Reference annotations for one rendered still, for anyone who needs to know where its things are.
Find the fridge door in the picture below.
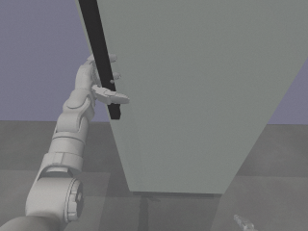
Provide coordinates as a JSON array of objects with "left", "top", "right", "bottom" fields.
[{"left": 75, "top": 0, "right": 308, "bottom": 194}]

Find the robot left forearm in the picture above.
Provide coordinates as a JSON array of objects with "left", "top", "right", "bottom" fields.
[{"left": 25, "top": 89, "right": 95, "bottom": 216}]

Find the left robot upper arm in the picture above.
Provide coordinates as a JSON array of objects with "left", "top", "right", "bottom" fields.
[{"left": 0, "top": 177, "right": 84, "bottom": 231}]

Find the handle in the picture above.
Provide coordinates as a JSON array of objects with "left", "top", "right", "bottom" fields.
[{"left": 78, "top": 0, "right": 121, "bottom": 120}]

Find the left robot hand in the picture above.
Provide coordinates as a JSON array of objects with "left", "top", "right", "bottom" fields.
[{"left": 74, "top": 53, "right": 130, "bottom": 105}]

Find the right robot hand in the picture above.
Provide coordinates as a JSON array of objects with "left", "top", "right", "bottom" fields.
[{"left": 233, "top": 215, "right": 258, "bottom": 231}]

